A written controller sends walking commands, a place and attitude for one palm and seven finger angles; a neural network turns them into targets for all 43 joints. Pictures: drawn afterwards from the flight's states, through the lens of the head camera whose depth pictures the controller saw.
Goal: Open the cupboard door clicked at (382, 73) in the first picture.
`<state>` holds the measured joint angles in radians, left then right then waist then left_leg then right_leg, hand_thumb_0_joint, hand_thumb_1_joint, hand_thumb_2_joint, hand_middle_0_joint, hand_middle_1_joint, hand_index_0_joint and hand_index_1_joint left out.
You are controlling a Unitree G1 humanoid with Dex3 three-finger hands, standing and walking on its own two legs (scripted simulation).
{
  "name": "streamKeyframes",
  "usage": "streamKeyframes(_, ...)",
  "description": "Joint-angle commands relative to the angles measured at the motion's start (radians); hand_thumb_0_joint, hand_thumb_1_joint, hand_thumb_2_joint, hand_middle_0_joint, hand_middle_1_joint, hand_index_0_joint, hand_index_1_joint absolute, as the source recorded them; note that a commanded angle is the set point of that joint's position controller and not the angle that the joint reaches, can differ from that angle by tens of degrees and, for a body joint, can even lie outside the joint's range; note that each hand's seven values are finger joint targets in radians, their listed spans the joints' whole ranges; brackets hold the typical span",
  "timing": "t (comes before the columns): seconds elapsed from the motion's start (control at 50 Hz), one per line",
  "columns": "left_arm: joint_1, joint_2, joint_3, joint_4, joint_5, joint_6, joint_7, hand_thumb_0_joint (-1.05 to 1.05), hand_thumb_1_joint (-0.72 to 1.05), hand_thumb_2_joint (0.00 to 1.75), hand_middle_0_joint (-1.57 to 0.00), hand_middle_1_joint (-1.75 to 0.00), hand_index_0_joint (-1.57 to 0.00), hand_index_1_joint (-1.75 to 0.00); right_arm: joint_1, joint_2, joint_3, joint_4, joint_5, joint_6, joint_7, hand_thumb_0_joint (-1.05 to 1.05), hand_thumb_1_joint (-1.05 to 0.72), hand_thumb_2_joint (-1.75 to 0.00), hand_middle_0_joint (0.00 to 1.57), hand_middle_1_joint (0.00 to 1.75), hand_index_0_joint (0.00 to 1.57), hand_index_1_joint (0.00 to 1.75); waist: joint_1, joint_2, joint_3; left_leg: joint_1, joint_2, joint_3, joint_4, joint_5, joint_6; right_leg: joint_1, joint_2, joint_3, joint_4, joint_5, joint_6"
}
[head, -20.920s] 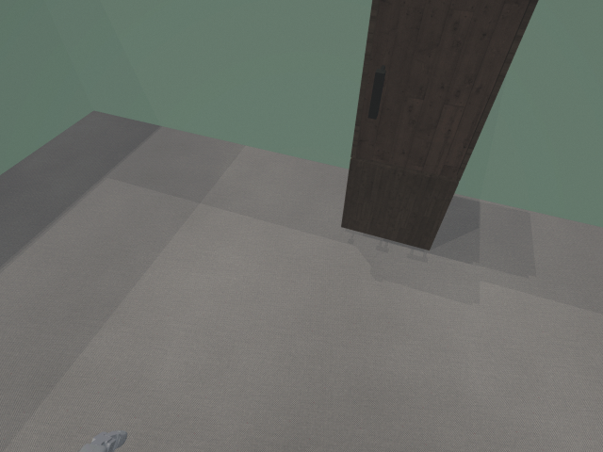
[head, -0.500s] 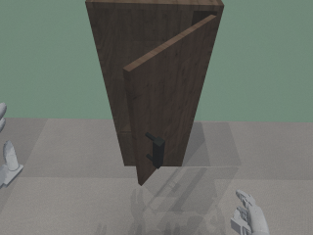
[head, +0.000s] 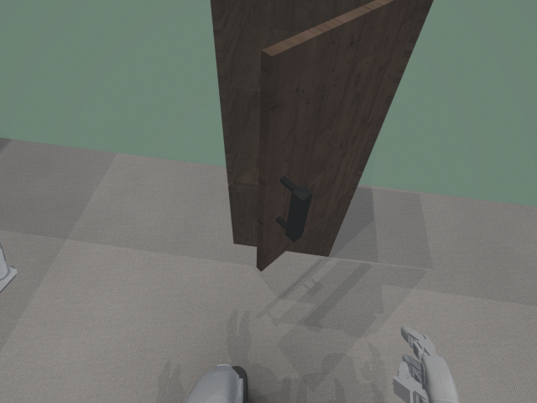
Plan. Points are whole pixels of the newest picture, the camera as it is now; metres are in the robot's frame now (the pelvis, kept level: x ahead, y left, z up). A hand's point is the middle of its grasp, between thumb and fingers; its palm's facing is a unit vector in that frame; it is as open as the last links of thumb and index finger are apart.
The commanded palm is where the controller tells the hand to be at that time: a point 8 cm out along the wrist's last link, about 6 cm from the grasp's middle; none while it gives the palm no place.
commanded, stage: step back with the hand held close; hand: left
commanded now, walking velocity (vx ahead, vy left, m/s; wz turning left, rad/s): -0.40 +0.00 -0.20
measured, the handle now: (289, 209) +0.46 -0.01 -0.05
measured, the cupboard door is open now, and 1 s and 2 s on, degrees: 51 51 51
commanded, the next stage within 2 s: stop stepping back and stand still in 0.34 s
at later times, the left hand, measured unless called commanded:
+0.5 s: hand out of the picture +0.11 +0.22 +0.19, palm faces +0.19 -0.86 -0.48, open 7.4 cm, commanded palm +0.05 +0.28 +0.20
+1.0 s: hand out of the picture +0.01 +0.20 +0.18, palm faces +0.27 -0.86 -0.44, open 7.4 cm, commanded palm -0.04 +0.26 +0.20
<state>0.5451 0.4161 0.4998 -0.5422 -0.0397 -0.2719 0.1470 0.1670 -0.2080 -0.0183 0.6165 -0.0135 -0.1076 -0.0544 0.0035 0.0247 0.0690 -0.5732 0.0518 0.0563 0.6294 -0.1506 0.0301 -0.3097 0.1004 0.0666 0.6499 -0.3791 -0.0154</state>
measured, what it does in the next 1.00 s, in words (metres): walks backwards: left foot, then right foot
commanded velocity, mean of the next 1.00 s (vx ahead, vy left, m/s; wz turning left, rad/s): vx -0.02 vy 0.07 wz -0.05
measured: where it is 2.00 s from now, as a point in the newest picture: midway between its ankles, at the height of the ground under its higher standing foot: outside the picture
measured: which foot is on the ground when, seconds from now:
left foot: up 0.00-0.12, down 0.14-0.58, up 0.60-0.96, down 0.98-1.00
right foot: down 0.00-0.16, up 0.18-0.56, down 0.58-1.00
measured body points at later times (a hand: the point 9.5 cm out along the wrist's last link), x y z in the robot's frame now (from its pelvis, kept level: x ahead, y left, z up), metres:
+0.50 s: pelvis -0.14 +0.01 +0.03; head -0.09 +0.03 +0.47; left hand +0.10 +0.27 +0.22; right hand +0.03 -0.23 -0.04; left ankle -0.01 +0.10 -0.72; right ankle -0.23 -0.10 -0.66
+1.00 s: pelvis -0.23 -0.02 +0.02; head -0.23 -0.01 +0.47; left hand -0.01 +0.24 +0.21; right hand -0.15 -0.31 -0.07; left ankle -0.22 +0.10 -0.72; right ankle -0.28 -0.08 -0.72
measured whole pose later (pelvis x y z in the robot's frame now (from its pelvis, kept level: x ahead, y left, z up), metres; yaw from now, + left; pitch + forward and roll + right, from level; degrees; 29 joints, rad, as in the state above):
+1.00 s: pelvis -0.23 -0.02 +0.02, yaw -9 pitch +1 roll +1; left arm 0.56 0.38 0.39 -0.46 -0.03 -0.25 0.16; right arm 0.29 -0.26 -0.04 0.66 -0.01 -0.11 -0.06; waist -0.03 -0.03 -0.03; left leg -0.22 0.00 0.09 0.47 -0.26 0.05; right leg -0.19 0.02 -0.06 0.53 -0.35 -0.06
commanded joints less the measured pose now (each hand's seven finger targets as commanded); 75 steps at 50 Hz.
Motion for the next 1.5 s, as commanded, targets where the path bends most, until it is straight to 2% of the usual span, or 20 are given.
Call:
streamKeyframes(0.0, -0.071, 0.223, 0.054, -0.224, 0.010, -0.044, 0.026, 0.00, 0.90, 0.90, -0.20, -0.30, -0.20, -0.30, -0.082, -0.110, -0.060, -0.134, 0.019, -0.052, -0.008, 0.00, -0.90, -0.90, 0.20, 0.30, 0.20, 0.30, -0.001, -0.233, -0.248, 0.277, -0.067, -0.056, 0.281, -0.232, -0.056, -0.092, -0.357, 0.356, -0.329, 0.614, -0.105)
streamKeyframes(0.08, -0.128, 0.219, 0.044, -0.230, 0.011, -0.020, 0.024, 0.00, 0.90, 0.90, -0.20, -0.30, -0.20, -0.30, -0.116, -0.090, -0.024, -0.123, 0.009, -0.033, -0.043, 0.00, -0.90, -0.90, 0.20, 0.30, 0.20, 0.30, -0.024, -0.062, -0.174, 0.291, -0.060, -0.031, -0.116, -0.053, -0.060, 0.040, -0.225, 0.158, -0.167, 0.883, -0.047)
streamKeyframes(0.14, -0.105, 0.210, 0.056, -0.214, 0.018, -0.014, 0.024, 0.00, 0.90, 0.90, -0.20, -0.30, -0.20, -0.30, -0.073, -0.108, -0.051, -0.125, 0.007, -0.029, -0.039, 0.00, -0.90, -0.90, 0.20, 0.30, 0.20, 0.30, 0.000, 0.218, -0.303, 0.557, 0.251, -0.183, -0.235, 0.939, 0.030, -0.062, -0.058, 0.015, 0.102, 0.048, 0.032)
streamKeyframes(0.2, 0.016, 0.198, 0.072, -0.220, -0.011, -0.013, 0.002, 0.00, 0.90, 0.90, -0.20, -0.30, -0.20, -0.30, -0.059, -0.112, -0.060, -0.145, -0.003, -0.042, -0.010, 0.00, -0.90, -0.90, 0.20, 0.30, 0.20, 0.30, 0.010, 0.223, -0.348, 0.545, 0.311, -0.193, -0.217, 0.989, 0.083, -0.088, -0.047, -0.003, 0.277, -0.137, 0.029)
streamKeyframes(0.42, 0.032, 0.184, 0.060, -0.257, -0.034, 0.075, 0.011, 0.00, 0.90, 0.90, -0.20, -0.30, -0.20, -0.30, -0.104, -0.120, -0.038, -0.156, -0.005, -0.050, 0.000, 0.00, -0.90, -0.90, 0.20, 0.30, 0.20, 0.30, -0.006, 0.196, -0.232, 0.357, 0.268, -0.103, -0.452, 0.094, 0.094, -0.006, -0.047, -0.106, 0.235, -0.111, 0.048)
streamKeyframes(0.52, 0.120, 0.223, 0.102, -0.278, -0.047, 0.076, 0.030, 0.00, 0.90, 0.90, -0.20, -0.30, -0.20, -0.30, -0.094, -0.115, -0.032, -0.189, 0.010, -0.040, -0.002, 0.00, -0.90, -0.90, 0.20, 0.30, 0.20, 0.30, -0.005, 0.200, -0.231, 0.189, 0.071, 0.026, -0.383, -0.406, -0.027, 0.260, -0.049, -0.201, -0.271, -0.084, -0.013)
streamKeyframes(0.56, 0.133, 0.305, 0.148, -0.303, -0.034, 0.059, 0.032, 0.00, 0.90, 0.90, -0.20, -0.30, -0.20, -0.30, -0.081, -0.094, -0.024, -0.172, 0.011, -0.014, 0.007, 0.00, -0.90, -0.90, 0.20, 0.30, 0.20, 0.30, 0.007, -0.197, -0.195, 0.237, -0.058, 0.017, 0.177, -0.238, -0.062, -0.063, -0.406, 0.252, -0.564, -0.171, -0.116)
streamKeyframes(0.6, 0.028, 0.375, 0.198, -0.341, -0.029, 0.017, 0.051, 0.00, 0.90, 0.90, -0.20, -0.30, -0.20, -0.30, -0.065, -0.117, -0.007, -0.150, -0.005, -0.040, 0.012, 0.00, -0.90, -0.90, 0.20, 0.30, 0.20, 0.30, -0.006, -0.210, -0.145, -0.033, -0.024, -0.077, 0.432, -0.198, -0.064, -0.006, -0.526, 0.327, -0.516, 0.167, -0.197)
streamKeyframes(0.64, 0.068, 0.196, 0.076, -0.123, -0.026, 0.035, 0.028, 0.00, 0.90, 0.90, -0.20, -0.30, -0.20, -0.30, -0.008, -0.113, -0.032, -0.108, 0.031, -0.040, 0.000, 0.00, -0.90, -0.90, 0.20, 0.30, 0.20, 0.30, -0.036, -0.177, -0.173, -0.054, -0.027, -0.066, 0.429, -0.081, -0.069, 0.145, -0.339, 0.118, -0.380, 0.349, -0.028)
streamKeyframes(0.76, -0.096, 0.173, 0.010, 0.083, 0.010, -0.012, 0.028, 0.00, 0.90, 0.90, -0.20, -0.30, -0.20, -0.30, -0.026, -0.130, -0.041, -0.078, 0.025, -0.052, -0.035, 0.00, -0.90, -0.90, 0.20, 0.30, 0.20, 0.30, -0.009, -0.155, -0.059, 0.029, -0.039, 0.042, 0.106, -0.138, -0.008, 0.212, -0.351, 0.088, -0.351, 0.414, -0.016)
streamKeyframes(0.9, -0.055, 0.214, 0.056, -0.137, 0.017, -0.053, 0.042, 0.00, 0.90, 0.90, -0.20, -0.30, -0.20, -0.30, -0.018, -0.123, -0.041, -0.118, 0.012, -0.062, -0.009, 0.00, -0.90, -0.90, 0.20, 0.30, 0.20, 0.30, -0.001, -0.141, -0.136, 0.213, -0.047, 0.045, -0.162, -0.138, 0.030, 0.272, -0.360, 0.136, -0.283, 0.465, -0.048)
streamKeyframes(1.02, -0.027, 0.226, 0.095, -0.206, 0.016, -0.048, 0.051, 0.00, 0.90, 0.90, -0.20, -0.30, -0.20, -0.30, 0.015, -0.124, -0.039, -0.117, 0.000, -0.087, -0.016, 0.00, -0.90, -0.90, 0.20, 0.30, 0.20, 0.30, -0.020, 0.253, -0.174, 0.532, 0.227, -0.313, -0.282, 0.184, 0.163, -0.121, -0.110, -0.110, 0.092, -0.132, 0.021)
streamKeyframes(1.16, -0.016, 0.137, 0.026, 0.003, 0.000, 0.017, 0.025, 0.00, 0.90, 0.90, -0.20, -0.30, -0.20, -0.30, -0.013, -0.135, -0.020, -0.116, 0.017, -0.069, -0.029, 0.00, -0.90, -0.90, 0.20, 0.30, 0.20, 0.30, -0.022, 0.076, -0.052, 0.161, 0.143, -0.120, -0.257, -0.205, 0.066, 0.161, -0.100, -0.134, -0.143, 0.070, 0.014)
streamKeyframes(1.24, -0.080, 0.147, -0.003, -0.033, 0.001, 0.031, 0.015, 0.00, 0.90, 0.90, -0.20, -0.30, -0.20, -0.30, -0.022, -0.115, -0.031, -0.120, 0.019, -0.051, -0.016, 0.00, -0.90, -0.90, 0.20, 0.30, 0.20, 0.30, -0.013, -0.285, -0.038, 0.099, -0.041, -0.008, 0.212, -0.287, -0.013, 0.069, -0.377, 0.370, -0.454, -0.138, -0.143)
streamKeyframes(1.26, -0.122, 0.155, -0.006, -0.064, 0.003, 0.025, 0.019, 0.00, 0.90, 0.90, -0.20, -0.30, -0.20, -0.30, -0.041, -0.125, -0.033, -0.123, 0.020, -0.047, -0.013, 0.00, -0.90, -0.90, 0.20, 0.30, 0.20, 0.30, -0.007, -0.235, -0.038, 0.044, -0.037, -0.039, 0.342, -0.318, -0.018, 0.093, -0.417, 0.393, -0.463, -0.059, -0.170)
streamKeyframes(1.32, -0.150, 0.181, 0.016, -0.141, 0.019, 0.000, 0.029, 0.00, 0.90, 0.90, -0.20, -0.30, -0.20, -0.30, -0.033, -0.095, -0.006, -0.121, 0.010, -0.055, -0.014, 0.00, -0.90, -0.90, 0.20, 0.30, 0.20, 0.30, -0.011, -0.103, -0.106, 0.132, -0.003, -0.043, 0.176, -0.245, -0.016, 0.170, -0.377, 0.161, -0.335, 0.358, -0.163)
streamKeyframes(1.34, -0.160, -0.076, -0.347, 0.650, 0.109, 0.188, -0.097, 0.00, 0.90, 0.90, -0.20, -0.30, -0.20, -0.30, -0.025, -0.148, -0.052, 0.107, -0.006, -0.042, 0.081, 0.00, -0.90, -0.90, 0.20, 0.30, 0.20, 0.30, -0.048, -0.035, -0.074, 0.077, 0.033, -0.033, 0.199, -0.284, -0.019, 0.080, -0.415, -0.029, -0.151, 0.665, -0.147)
streamKeyframes(1.4, -0.125, -0.133, -0.388, 0.720, 0.067, 0.266, -0.133, 0.00, 0.90, 0.90, -0.20, -0.30, -0.20, -0.30, 0.110, -0.077, -0.016, 0.074, 0.001, 0.060, 0.080, 0.00, -0.90, -0.90, 0.20, 0.30, 0.20, 0.30, -0.041, -0.011, -0.127, 0.357, -0.020, -0.047, -0.084, 0.102, -0.014, -0.035, -0.249, -0.093, -0.045, 0.361, -0.050)
streamKeyframes(1.44, -0.145, -0.151, -0.421, 0.804, 0.067, 0.267, -0.130, 0.00, 0.90, 0.90, -0.20, -0.30, -0.20, -0.30, 0.091, -0.193, -0.035, 0.053, -0.024, 0.061, 0.070, 0.00, -0.90, -0.90, 0.20, 0.30, 0.20, 0.30, -0.024, 0.065, -0.159, 0.378, 0.256, -0.388, -0.155, 0.450, 0.163, -0.136, -0.126, -0.132, 0.175, -0.057, 0.022)
streamKeyframes(1.48, -0.228, -0.147, -0.427, 0.881, 0.063, 0.263, -0.127, 0.00, 0.90, 0.90, -0.20, -0.30, -0.20, -0.30, 0.062, -0.202, -0.026, 0.047, -0.046, 0.070, 0.045, 0.00, -0.90, -0.90, 0.20, 0.30, 0.20, 0.30, -0.010, -0.074, -0.130, 0.334, 0.275, -0.406, -0.171, 0.599, 0.210, -0.086, -0.128, -0.052, 0.176, -0.125, 0.017)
